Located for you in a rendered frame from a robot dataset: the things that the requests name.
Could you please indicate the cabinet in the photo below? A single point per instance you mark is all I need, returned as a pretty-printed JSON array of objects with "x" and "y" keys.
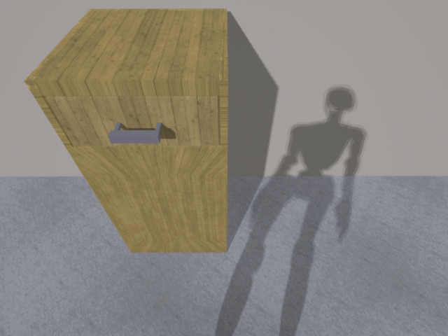
[{"x": 161, "y": 199}]

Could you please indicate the handle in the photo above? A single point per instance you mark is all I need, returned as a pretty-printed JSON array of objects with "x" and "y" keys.
[{"x": 118, "y": 136}]

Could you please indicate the drawer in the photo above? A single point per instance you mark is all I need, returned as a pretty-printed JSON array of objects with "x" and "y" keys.
[{"x": 186, "y": 120}]

